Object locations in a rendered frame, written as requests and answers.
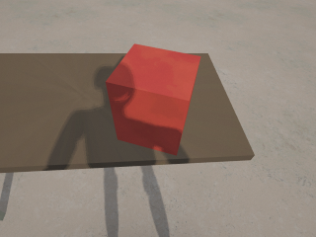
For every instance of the carton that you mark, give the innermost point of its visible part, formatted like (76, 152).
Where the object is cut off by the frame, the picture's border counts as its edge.
(150, 93)

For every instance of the table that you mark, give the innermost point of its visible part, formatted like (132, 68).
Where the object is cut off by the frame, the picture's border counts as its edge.
(55, 114)

